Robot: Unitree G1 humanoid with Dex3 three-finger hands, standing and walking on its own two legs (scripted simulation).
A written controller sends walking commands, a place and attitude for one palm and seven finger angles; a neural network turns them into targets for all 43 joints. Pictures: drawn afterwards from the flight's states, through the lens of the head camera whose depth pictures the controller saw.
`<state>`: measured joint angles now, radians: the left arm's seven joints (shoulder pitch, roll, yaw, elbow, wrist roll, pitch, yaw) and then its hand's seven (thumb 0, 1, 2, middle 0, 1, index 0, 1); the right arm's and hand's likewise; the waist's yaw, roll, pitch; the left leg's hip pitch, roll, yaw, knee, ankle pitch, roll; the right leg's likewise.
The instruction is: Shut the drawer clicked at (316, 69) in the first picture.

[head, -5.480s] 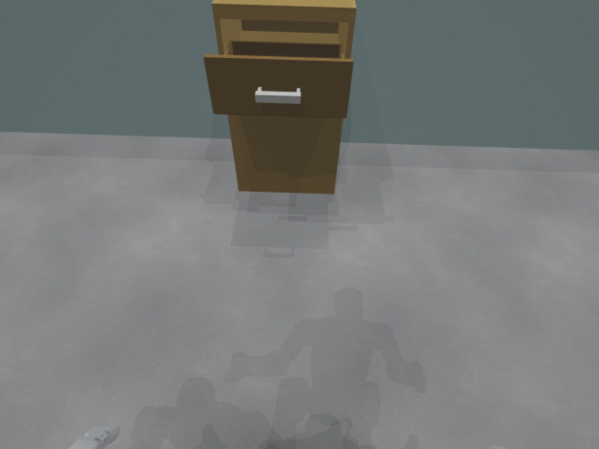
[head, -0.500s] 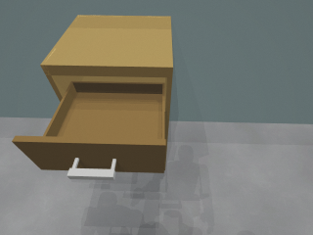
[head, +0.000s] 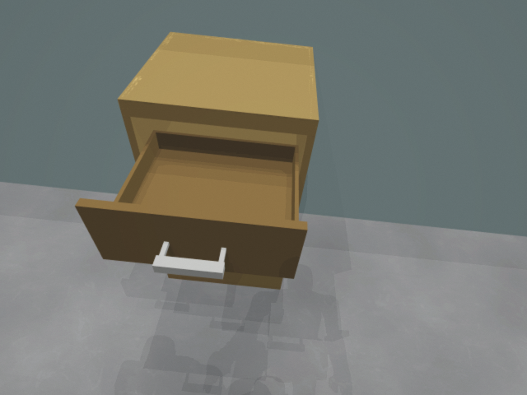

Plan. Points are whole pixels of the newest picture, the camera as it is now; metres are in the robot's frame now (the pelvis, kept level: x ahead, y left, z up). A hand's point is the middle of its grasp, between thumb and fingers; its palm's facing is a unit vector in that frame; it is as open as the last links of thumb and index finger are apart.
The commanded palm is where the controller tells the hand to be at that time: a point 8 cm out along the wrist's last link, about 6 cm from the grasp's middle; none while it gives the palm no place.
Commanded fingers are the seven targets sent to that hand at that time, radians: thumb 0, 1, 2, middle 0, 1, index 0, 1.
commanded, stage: come to a stop and stand still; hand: left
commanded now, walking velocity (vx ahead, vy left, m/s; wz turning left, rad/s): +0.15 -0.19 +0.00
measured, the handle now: (192, 258) +0.38 +0.16 -0.07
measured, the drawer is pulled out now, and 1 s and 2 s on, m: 0.30 0.30 0.30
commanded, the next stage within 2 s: look again from close up in 0.20 s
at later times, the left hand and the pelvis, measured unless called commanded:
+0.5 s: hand out of the picture +0.04 +0.13 -0.18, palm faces -0.01 -0.97 -0.24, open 7.3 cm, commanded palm none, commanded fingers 0.00 0.90 0.90 -0.20 -0.30 -0.20 -0.30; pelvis +0.02 -0.04 -0.01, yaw -1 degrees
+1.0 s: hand out of the picture +0.00 +0.12 -0.18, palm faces +0.04 -0.98 -0.19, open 7.4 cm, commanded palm none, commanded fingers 0.00 0.90 0.90 -0.20 -0.30 -0.20 -0.30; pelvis +0.01 -0.05 +0.00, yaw +0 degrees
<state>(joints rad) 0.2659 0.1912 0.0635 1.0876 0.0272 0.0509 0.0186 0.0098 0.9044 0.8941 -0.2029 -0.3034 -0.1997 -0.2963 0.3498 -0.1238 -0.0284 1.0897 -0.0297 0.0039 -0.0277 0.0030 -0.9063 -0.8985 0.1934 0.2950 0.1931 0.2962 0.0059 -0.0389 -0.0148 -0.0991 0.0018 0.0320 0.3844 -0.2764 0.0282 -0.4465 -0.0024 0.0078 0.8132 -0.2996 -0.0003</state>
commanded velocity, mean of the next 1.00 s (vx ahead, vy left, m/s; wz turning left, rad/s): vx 0.04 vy -0.01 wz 0.00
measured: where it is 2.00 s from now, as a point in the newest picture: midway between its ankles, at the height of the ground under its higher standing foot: outside the picture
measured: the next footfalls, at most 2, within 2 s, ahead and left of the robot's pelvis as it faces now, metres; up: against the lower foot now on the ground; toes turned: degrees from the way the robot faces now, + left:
right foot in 0.32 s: +0.09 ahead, -0.12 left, +0.00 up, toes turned -4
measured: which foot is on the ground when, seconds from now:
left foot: down 0.00-1.00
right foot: up 0.00-0.30, down 0.32-1.00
